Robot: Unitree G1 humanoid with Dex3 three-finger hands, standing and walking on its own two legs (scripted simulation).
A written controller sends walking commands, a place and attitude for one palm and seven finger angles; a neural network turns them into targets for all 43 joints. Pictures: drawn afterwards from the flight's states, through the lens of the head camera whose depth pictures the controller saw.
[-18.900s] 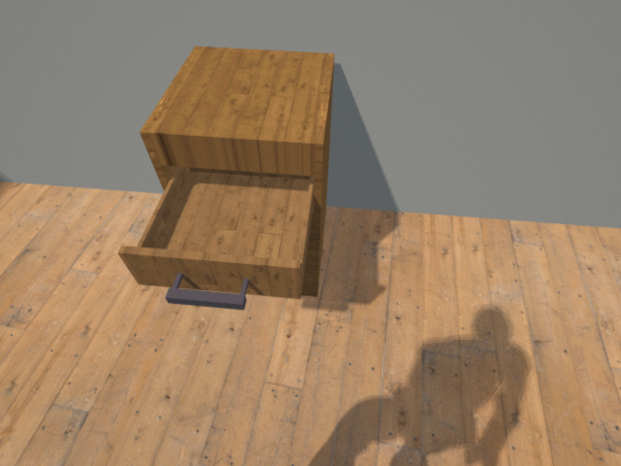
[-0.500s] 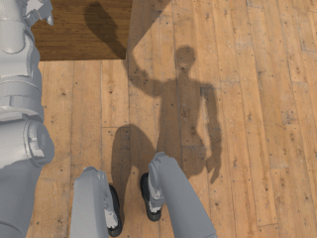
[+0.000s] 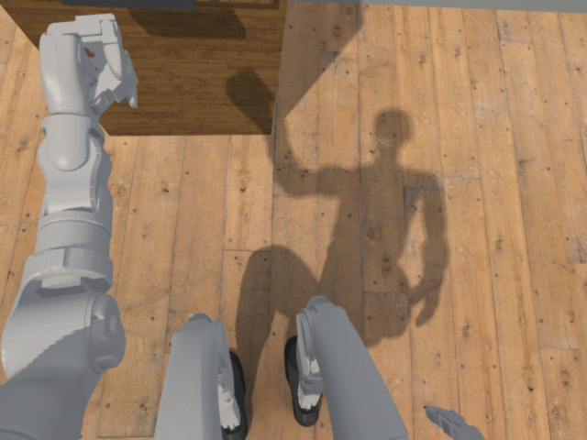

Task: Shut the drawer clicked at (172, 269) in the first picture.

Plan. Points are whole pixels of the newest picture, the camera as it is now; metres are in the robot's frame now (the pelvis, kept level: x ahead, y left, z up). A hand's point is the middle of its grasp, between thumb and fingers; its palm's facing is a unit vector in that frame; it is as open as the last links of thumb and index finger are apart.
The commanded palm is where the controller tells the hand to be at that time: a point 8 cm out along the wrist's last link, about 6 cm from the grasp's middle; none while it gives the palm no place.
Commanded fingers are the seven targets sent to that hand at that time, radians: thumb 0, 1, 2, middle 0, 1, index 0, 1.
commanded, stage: draw the hand back to the body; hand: left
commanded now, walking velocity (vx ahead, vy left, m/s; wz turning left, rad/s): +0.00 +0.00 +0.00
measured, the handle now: out of the picture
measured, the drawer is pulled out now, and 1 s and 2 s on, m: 0.01 0.01 0.01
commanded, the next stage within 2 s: step back with the hand held close in 1.22 s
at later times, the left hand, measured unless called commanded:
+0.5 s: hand out of the picture +0.34 +0.18 +0.18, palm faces +0.05 -0.98 -0.19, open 3.2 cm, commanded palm +0.33 +0.25 +0.22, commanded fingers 0.00 0.90 0.90 -1.40 -1.60 -1.40 -1.60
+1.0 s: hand out of the picture +0.25 +0.27 +0.36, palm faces +0.42 -0.82 -0.40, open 3.2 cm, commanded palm +0.19 +0.31 +0.39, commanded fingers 0.00 0.90 0.90 -1.40 -1.60 -1.40 -1.60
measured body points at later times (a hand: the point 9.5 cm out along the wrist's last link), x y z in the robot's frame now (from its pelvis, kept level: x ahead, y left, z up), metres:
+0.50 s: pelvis +0.05 +0.01 +0.17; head +0.11 +0.02 +0.62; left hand +0.34 +0.24 +0.20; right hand +0.23 -0.23 +0.09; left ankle +0.03 +0.09 -0.52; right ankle +0.05 -0.09 -0.52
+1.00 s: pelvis +0.08 +0.02 +0.22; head +0.06 -0.01 +0.67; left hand +0.22 +0.31 +0.39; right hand +0.29 -0.17 +0.14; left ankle +0.04 +0.09 -0.52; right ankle +0.05 -0.09 -0.52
